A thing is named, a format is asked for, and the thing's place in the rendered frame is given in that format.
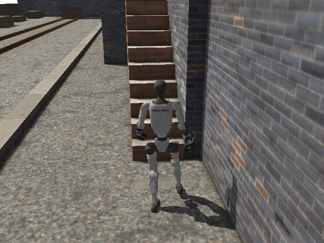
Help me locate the stairs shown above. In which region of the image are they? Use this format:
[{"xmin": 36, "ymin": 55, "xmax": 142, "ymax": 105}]
[{"xmin": 125, "ymin": 0, "xmax": 185, "ymax": 161}]

